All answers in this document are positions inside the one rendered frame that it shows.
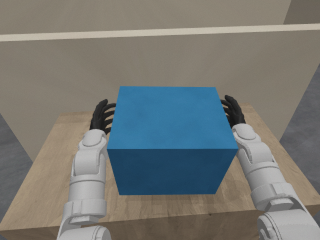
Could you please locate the robot right upper arm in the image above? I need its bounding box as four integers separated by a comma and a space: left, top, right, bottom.
257, 209, 320, 240

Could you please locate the left robot forearm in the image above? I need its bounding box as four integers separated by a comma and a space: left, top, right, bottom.
56, 129, 109, 240

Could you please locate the carton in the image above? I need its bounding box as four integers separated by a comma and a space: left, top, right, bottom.
107, 86, 239, 196

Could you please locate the robot left upper arm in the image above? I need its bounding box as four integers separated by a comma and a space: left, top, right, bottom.
58, 225, 112, 240

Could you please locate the right robot forearm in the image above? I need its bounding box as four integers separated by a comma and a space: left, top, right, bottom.
231, 123, 320, 231

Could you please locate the pedestal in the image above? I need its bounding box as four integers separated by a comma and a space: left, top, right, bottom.
0, 102, 320, 240

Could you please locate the right robot hand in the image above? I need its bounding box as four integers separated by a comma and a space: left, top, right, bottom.
220, 95, 246, 129

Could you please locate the left robot hand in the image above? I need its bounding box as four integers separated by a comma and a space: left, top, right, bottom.
89, 99, 116, 135

